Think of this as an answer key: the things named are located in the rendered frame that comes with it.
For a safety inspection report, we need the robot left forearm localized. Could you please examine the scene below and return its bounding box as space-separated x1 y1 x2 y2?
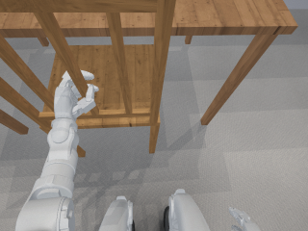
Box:
14 117 79 231

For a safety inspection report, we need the table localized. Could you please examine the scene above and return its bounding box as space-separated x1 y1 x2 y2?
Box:
0 0 298 135

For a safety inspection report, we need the robot right hand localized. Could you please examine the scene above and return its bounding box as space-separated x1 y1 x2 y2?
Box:
228 207 260 231

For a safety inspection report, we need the robot left thigh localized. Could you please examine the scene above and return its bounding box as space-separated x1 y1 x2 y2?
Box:
98 199 133 231

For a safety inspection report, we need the chair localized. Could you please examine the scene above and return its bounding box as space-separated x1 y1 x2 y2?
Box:
0 0 176 158

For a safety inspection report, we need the robot left hand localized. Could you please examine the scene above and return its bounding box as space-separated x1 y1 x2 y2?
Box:
54 70 99 122

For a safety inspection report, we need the left robot upper arm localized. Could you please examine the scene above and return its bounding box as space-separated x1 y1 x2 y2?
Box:
17 196 75 231

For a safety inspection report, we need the robot right shin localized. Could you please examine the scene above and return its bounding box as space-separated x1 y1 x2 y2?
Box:
168 189 185 231

